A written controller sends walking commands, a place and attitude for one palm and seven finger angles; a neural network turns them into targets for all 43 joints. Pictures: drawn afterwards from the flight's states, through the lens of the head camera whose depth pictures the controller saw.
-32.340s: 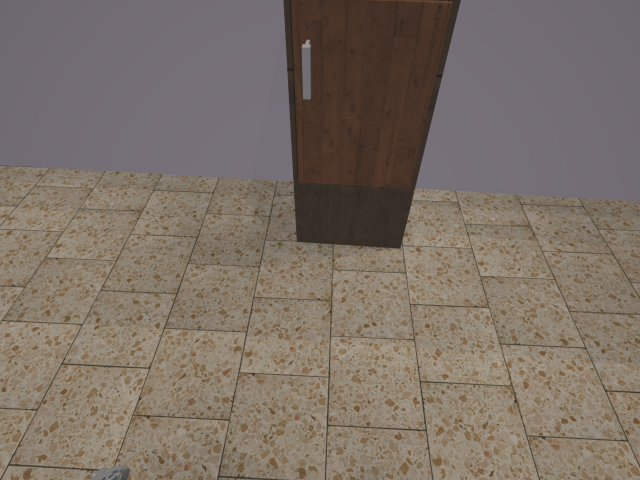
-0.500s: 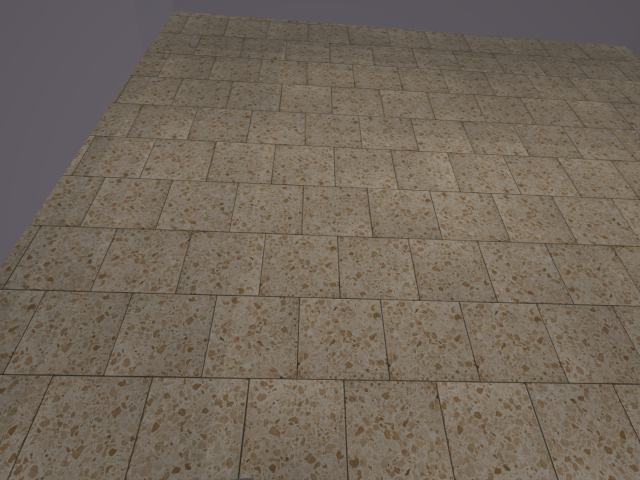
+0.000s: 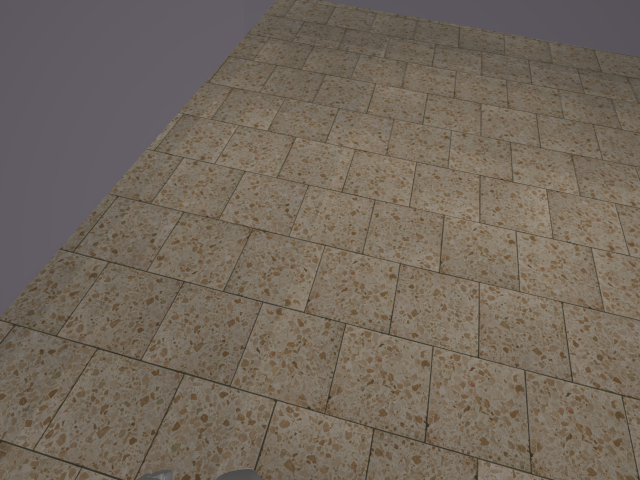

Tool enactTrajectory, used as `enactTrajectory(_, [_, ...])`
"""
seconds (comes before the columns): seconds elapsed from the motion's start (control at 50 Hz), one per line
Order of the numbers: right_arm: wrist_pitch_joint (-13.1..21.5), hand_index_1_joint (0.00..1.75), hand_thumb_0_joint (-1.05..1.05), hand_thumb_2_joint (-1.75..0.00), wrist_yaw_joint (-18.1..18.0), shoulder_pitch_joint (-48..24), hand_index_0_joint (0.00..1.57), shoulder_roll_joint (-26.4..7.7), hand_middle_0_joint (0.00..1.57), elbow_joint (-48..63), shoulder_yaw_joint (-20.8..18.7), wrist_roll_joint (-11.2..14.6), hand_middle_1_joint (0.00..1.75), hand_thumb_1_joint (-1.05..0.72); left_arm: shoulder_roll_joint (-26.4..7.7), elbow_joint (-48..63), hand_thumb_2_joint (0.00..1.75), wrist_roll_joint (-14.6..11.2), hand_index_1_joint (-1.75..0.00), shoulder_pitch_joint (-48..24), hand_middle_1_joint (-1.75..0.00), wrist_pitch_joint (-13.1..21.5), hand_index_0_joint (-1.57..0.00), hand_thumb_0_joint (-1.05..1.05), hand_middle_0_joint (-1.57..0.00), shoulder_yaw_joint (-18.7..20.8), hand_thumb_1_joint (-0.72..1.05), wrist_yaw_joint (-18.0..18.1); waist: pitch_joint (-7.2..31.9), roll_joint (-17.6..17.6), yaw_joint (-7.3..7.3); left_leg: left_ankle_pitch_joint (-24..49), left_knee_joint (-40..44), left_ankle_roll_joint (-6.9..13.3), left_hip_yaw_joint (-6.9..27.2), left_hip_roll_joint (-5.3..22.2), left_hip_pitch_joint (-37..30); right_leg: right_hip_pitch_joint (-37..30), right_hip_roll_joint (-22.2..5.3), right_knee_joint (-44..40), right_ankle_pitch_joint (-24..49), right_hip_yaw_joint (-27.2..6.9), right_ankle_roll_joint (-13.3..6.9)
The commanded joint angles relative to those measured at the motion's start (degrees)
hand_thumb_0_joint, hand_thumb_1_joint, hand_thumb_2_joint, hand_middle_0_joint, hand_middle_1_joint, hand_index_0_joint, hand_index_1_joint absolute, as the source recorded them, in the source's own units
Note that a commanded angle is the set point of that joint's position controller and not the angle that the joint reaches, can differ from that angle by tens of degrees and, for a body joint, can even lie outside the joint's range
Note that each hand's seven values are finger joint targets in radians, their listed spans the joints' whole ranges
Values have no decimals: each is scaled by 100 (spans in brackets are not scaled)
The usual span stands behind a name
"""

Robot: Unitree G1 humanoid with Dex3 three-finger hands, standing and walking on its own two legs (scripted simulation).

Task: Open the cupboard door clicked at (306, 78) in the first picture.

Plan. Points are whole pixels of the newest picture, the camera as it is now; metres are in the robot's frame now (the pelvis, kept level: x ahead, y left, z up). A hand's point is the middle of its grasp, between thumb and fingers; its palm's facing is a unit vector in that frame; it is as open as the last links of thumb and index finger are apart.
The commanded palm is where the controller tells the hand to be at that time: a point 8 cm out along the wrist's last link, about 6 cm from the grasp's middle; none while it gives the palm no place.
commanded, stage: turn to face it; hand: left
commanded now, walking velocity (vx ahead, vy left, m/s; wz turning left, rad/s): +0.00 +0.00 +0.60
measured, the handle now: out of the picture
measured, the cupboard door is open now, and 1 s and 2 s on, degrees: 44 44 44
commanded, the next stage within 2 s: none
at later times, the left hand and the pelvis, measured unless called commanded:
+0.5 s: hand out of the picture +0.05 +0.15 -0.15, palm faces +0.31 -0.91 -0.26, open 7.4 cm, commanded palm none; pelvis +0.06 -0.05 +0.01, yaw +18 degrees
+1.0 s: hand out of the picture +0.06 +0.15 -0.14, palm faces +0.58 -0.76 -0.31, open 7.4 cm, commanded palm none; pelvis +0.10 -0.09 +0.00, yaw +37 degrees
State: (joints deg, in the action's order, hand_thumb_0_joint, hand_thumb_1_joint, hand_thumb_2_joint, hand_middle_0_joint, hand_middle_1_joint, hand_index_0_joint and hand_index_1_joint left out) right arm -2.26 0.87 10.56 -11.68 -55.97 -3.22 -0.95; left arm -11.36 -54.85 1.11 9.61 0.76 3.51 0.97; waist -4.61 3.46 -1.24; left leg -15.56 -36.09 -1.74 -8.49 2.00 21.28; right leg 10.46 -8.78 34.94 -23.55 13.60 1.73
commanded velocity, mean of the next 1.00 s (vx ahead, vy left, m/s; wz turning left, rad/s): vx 0.00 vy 0.00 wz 0.60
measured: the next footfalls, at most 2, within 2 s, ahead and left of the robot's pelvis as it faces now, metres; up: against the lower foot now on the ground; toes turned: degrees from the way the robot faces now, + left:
left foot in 0.02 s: +0.08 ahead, +0.12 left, +0.00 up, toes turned +8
right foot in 0.30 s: +0.12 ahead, -0.17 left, +0.00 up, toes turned +8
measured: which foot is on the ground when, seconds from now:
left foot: up 0.00-0.00, down 0.02-0.30, up 0.32-0.58, down 0.60-0.90, up 0.92-1.00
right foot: down 0.00-0.00, up 0.02-0.28, down 0.30-0.60, up 0.62-0.88, down 0.90-1.00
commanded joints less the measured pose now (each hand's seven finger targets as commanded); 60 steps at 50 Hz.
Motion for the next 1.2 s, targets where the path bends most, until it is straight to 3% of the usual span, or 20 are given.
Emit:
enactTrajectory(0.0, [145,30,0,-90,-66,1492,20,-1679,20,201,-348,-77,30,-90,-671,783,90,-64,-30,-100,-30,-59,-20,0,-20,102,90,50,1613,-1884,-608,4501,1256,1670,3242,2501,-2339,1978,346,3303,-1735,-877,273])
enactTrajectory(0.02, [158,30,0,-90,-133,1310,20,-1694,20,252,-373,-81,30,-90,-654,907,90,-26,-30,-417,-30,-125,-20,0,-20,115,90,74,1256,-1204,-541,3447,1339,1711,3296,2451,-1916,2385,323,3582,-1511,-1226,260])
enactTrajectory(0.1, [170,30,0,-90,-191,124,20,-1299,20,617,-247,-93,30,-90,-611,664,90,-38,-30,-186,-30,-237,-20,0,-20,150,90,-27,682,-1456,-8,2257,1502,1075,2140,1414,-909,1964,330,2766,-399,-1290,292])
enactTrajectory(0.24, [11,30,0,-90,-101,-548,20,-1331,20,920,-360,-28,30,-90,-833,599,90,-16,-30,711,-30,-137,-20,0,-20,193,90,-37,751,-935,394,467,843,599,1948,652,289,-224,710,-642,823,-958,181])
enactTrajectory(0.28, [-7,30,0,-90,-14,-667,20,-730,20,1193,-274,22,30,-90,-1728,730,90,95,-30,807,-30,-70,-20,0,-20,327,90,46,539,1664,568,-2013,-1896,-61,783,-547,1412,-209,-1865,-2397,577,-3709,-847])
enactTrajectory(0.3, [-19,30,0,-90,22,-591,20,-858,20,1214,-281,-22,30,-90,-1678,812,90,53,-30,661,-30,-64,-20,0,-20,268,90,55,533,1161,444,-1908,-2856,37,1084,-271,1211,318,-1916,-2192,649,-3451,-1146])
enactTrajectory(0.36, [-89,30,0,-90,51,-460,20,-705,20,964,-242,-10,30,-90,-1045,924,90,53,-30,7,-30,-53,-20,0,-20,149,90,105,442,1126,40,-1281,-3163,-134,883,68,1132,224,-1097,-1575,2504,-1891,-883])
enactTrajectory(0.48, [11,30,0,-90,91,-780,20,-400,20,1001,-59,60,30,-90,-1365,586,90,51,-30,775,-30,6,-20,0,-20,253,90,82,860,883,388,-973,-410,-126,138,-263,338,-1045,-1076,-629,5122,-1147,-733])
enactTrajectory(0.54, [51,30,0,-90,76,-165,20,-725,20,864,-142,26,30,-90,-1322,628,90,-27,-30,482,-30,-31,-20,0,-20,280,90,40,1077,490,-3,481,1061,52,289,-138,-1138,-220,-953,288,4056,-671,-271])
enactTrajectory(0.58, [83,30,0,-90,-2,631,20,-1828,20,755,-417,-46,30,-90,-735,1048,90,-73,-30,188,-30,-97,-20,0,-20,114,90,-2,1309,-2264,-458,4519,1381,1503,3304,2356,-2621,2366,177,2599,-1523,-527,421])
enactTrajectory(0.6, [53,30,0,-90,-42,823,20,-1845,20,631,-401,-50,30,-90,-938,1166,90,-1,-30,-145,-30,-178,-20,0,-20,128,90,45,1253,-1391,-520,3683,1274,1707,3119,2347,-2313,2462,201,3107,-1477,-1144,326])
enactTrajectory(0.68, [109,30,0,-90,-166,-147,20,-1346,20,856,-286,-59,30,-90,-785,837,90,-31,-30,-65,-30,-252,-20,0,-20,164,90,-26,698,-1363,-4,2572,1419,1096,2186,1254,-1229,2093,304,2849,-283,-1325,334])
enactTrajectory(0.82, [23,30,0,-90,-128,-439,20,-1391,20,913,-367,-55,30,-90,-727,770,90,-61,-30,379,-30,-184,-20,0,-20,162,90,-33,754,-1270,248,1463,1116,850,2371,843,-250,212,820,39,427,-1007,201])
enactTrajectory(0.84, [9,30,0,-90,-112,-568,20,-1284,20,984,-354,-12,30,-90,-904,730,90,-42,-30,666,-30,-136,-20,0,-20,208,90,-14,756,-892,417,867,754,613,2221,552,230,-412,679,-817,874,-1136,162])
enactTrajectory(0.88, [13,30,0,-90,-36,-578,20,-759,20,1207,-284,30,30,-90,-1738,785,90,74,-30,794,-30,-66,-20,0,-20,334,90,69,755,1545,548,-2062,-2001,-46,933,-563,1329,-588,-1927,-2186,1178,-3637,-935])
enactTrajectory(0.98, [-89,30,0,-90,59,-441,20,-603,20,910,-198,18,30,-90,-1022,962,90,35,-30,64,-30,-44,-20,0,-20,152,90,121,596,1046,106,-1283,-2633,-191,765,12,948,-253,-978,-1317,3521,-1495,-877])
enactTrajectory(1.06, [-42,30,0,-90,108,-696,20,-415,20,944,-109,55,30,-90,-1319,763,90,50,-30,498,-30,-36,-20,0,-20,241,90,100,651,811,366,-1150,-968,-163,278,-162,410,-684,-1098,-973,4175,-1202,-828])
enactTrajectory(1.12, [-10,30,0,-90,89,-368,20,-530,20,882,-125,43,30,-90,-1393,727,90,13,-30,396,-30,-64,-20,0,-20,285,90,60,745,770,191,-426,148,-81,163,-225,-319,-434,-1075,-543,3679,-921,-568])
enactTrajectory(1.16, [71,30,0,-90,72,233,20,-1076,20,778,-257,-9,30,-90,-1159,834,90,-56,-30,301,-30,-118,-20,0,-20,276,90,15,1099,-556,-164,1259,1210,300,1167,524,-1777,758,-715,835,2226,-454,-26])
enactTrajectory(1.18, [86,30,0,-90,23,649,20,-1743,20,744,-428,-67,30,-90,-728,1079,90,-85,-30,161,-30,-147,-20,0,-20,155,90,-19,1138,-2316,-390,3445,1472,1218,3298,2136,-2373,2276,131,2193,-1322,-370,413])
